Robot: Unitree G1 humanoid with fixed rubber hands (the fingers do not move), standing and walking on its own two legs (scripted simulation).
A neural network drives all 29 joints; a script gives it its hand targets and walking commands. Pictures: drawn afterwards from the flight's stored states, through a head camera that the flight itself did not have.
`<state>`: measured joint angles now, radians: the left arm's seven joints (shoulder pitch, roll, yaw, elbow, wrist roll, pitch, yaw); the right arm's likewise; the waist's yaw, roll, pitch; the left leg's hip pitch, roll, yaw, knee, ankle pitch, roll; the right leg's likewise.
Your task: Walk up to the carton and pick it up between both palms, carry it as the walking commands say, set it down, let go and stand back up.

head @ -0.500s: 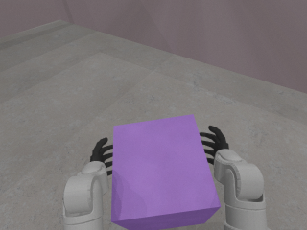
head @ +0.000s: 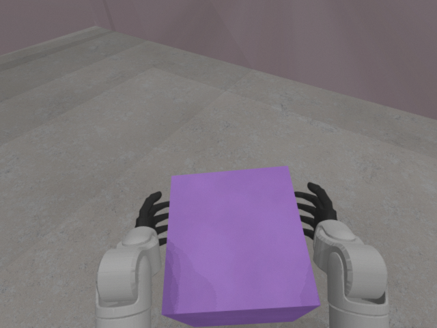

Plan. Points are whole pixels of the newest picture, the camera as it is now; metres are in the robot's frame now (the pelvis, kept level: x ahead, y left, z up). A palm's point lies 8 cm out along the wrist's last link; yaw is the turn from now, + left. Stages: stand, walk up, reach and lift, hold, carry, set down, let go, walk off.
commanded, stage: carry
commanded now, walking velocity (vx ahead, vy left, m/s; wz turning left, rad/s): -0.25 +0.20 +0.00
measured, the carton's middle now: (236, 254) +0.26 -0.02 +0.02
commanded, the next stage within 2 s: none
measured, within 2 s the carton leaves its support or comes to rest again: neither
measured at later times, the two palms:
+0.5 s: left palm out of the picture +0.07 +0.21 +0.10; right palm out of the picture +0.05 -0.07 +0.11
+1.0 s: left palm out of the picture -0.10 +0.32 +0.09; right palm out of the picture -0.14 +0.04 +0.08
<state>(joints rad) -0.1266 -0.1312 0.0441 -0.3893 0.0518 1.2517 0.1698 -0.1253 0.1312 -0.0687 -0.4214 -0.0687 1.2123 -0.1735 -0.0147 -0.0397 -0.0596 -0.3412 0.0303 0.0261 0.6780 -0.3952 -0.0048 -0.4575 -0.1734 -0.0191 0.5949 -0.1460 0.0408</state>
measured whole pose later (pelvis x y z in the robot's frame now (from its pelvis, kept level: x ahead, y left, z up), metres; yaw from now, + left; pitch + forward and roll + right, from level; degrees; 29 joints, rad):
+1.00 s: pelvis -0.38 +0.22 +0.00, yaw -6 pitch +4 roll -1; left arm -0.12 -0.13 0.03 -0.46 0.05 1.26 0.18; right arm -0.12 0.13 -0.06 -0.48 -0.06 1.21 -0.18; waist -0.01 0.06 -0.03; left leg -0.58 -0.02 0.16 0.56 -0.06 0.12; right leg -0.39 -0.02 -0.02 0.70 -0.43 0.05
